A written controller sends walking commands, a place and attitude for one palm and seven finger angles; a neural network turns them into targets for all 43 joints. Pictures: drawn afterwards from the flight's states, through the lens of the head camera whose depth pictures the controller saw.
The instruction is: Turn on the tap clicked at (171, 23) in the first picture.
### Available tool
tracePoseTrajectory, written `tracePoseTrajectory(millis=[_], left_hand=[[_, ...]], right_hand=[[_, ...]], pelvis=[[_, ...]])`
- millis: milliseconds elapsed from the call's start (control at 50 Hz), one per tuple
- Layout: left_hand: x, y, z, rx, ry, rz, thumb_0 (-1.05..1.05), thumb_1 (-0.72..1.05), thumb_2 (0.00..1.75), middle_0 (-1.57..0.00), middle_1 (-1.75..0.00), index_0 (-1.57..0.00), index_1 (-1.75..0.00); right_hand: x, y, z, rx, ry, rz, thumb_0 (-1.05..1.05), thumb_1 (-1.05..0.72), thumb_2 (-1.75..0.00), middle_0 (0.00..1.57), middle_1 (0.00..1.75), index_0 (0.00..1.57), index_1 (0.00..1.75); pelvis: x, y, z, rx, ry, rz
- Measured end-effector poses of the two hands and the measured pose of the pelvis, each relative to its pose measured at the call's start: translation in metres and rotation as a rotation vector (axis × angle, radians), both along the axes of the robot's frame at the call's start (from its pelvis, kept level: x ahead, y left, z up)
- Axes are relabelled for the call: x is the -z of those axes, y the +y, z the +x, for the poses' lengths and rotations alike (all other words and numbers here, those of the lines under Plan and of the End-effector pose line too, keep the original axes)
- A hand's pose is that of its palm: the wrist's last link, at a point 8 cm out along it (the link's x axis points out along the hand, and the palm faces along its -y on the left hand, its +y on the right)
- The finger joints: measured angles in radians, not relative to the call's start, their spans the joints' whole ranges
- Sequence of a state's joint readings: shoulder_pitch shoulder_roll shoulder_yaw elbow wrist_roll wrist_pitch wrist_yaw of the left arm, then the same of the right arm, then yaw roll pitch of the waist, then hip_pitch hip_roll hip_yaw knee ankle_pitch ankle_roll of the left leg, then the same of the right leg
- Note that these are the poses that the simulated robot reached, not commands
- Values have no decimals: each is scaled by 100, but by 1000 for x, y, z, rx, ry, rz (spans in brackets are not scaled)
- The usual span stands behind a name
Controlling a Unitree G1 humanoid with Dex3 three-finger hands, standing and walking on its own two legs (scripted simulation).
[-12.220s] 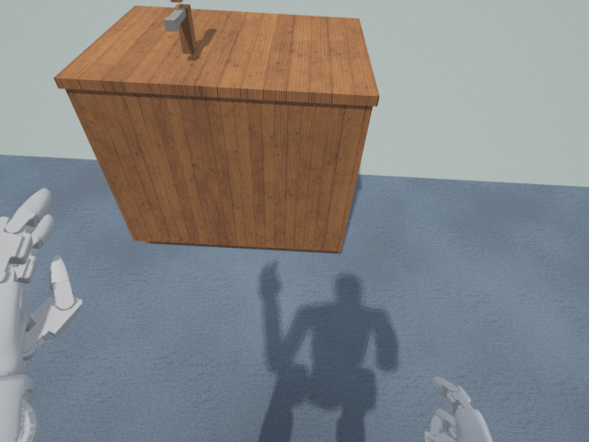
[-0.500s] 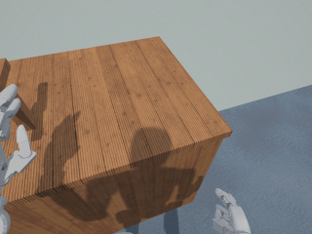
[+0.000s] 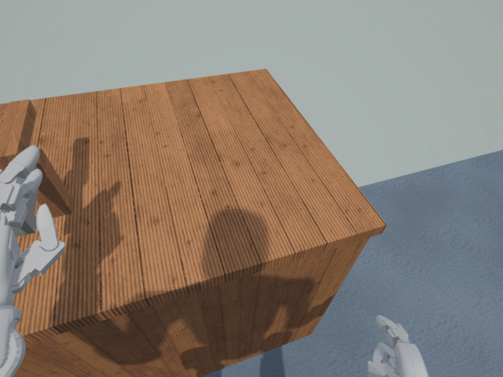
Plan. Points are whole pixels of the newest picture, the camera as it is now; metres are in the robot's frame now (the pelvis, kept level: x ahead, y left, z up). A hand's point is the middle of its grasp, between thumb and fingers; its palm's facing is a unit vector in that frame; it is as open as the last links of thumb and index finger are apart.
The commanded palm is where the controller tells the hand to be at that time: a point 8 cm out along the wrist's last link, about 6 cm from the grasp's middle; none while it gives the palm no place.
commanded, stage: look again from close up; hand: left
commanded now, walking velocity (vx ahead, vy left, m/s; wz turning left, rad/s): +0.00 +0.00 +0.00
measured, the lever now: (19, 222) +0.26 +0.34 +0.13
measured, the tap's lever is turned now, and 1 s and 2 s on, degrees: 0 0 0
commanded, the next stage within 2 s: shuffle to correct the standing spot in 0.38 s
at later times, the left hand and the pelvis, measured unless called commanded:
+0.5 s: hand (44, 237) +0.23 +0.28 +0.16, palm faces +0.35 -0.81 -0.47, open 7.5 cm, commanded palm +0.16 +0.31 +0.17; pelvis +0.00 +0.03 -0.01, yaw -1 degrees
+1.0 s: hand (48, 287) +0.17 +0.24 +0.17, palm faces +0.31 -0.83 -0.46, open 7.5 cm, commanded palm +0.12 +0.28 +0.17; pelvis -0.05 +0.00 -0.01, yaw -2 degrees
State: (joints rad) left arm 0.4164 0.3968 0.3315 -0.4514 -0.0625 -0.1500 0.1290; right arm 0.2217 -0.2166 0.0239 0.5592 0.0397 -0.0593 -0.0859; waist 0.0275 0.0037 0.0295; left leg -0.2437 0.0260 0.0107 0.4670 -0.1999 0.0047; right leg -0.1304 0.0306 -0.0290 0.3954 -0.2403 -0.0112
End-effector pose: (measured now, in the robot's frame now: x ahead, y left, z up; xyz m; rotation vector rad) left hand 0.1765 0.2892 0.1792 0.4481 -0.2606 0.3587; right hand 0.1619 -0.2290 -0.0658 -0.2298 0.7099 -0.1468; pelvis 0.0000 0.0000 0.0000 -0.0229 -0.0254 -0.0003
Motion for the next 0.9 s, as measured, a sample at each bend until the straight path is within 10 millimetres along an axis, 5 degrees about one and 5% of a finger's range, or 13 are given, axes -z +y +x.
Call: tracePoseTrajectory(millis=[120, 240, 320, 560, 740, 900], left_hand=[[-33, 29, 18, -30, -132, 154, 2, 88, 90, -21, -30, -21, -30], [-7, 1, 14, 105, -7, 121, 2, 89, 90, -21, -30, -20, -30], [14, 5, 13, 115, 82, 98, 2, 88, 90, -21, -30, -21, -30], [0, 28, 11, 38, 0, 95, 2, 88, 90, -22, -31, -21, -30], [3, 17, -3, 62, 9, 68, 2, 89, 90, -21, -30, -21, -30], [-4, 1, -27, 79, 5, 95, 2, 89, 90, -21, -30, -21, -30]], right_hand=[[12, 23, 0, -110, -10, 53, 1, -90, -90, 20, 30, 21, 30], [14, 25, -11, -51, -7, 66, 1, -90, -90, 20, 30, 21, 30], [16, 20, -19, -20, 40, 25, 1, -90, -90, 20, 30, 21, 30], [11, 25, -11, -5, 26, 11, 1, -90, -90, 20, 30, 21, 30], [4, 42, -3, -63, -30, 36, 1, -90, -90, 20, 30, 21, 30], [9, 37, -17, -99, -26, 55, 1, -90, -90, 20, 30, 21, 30]], pelvis=[[6, 3, -12, 12, 18, 7], [5, 15, -5, 43, 28, 8], [5, 20, -2, 37, 26, 6], [5, 30, -2, 21, 15, 1], [5, 26, -16, 29, 21, 2], [6, 12, -37, 27, 34, -16]])
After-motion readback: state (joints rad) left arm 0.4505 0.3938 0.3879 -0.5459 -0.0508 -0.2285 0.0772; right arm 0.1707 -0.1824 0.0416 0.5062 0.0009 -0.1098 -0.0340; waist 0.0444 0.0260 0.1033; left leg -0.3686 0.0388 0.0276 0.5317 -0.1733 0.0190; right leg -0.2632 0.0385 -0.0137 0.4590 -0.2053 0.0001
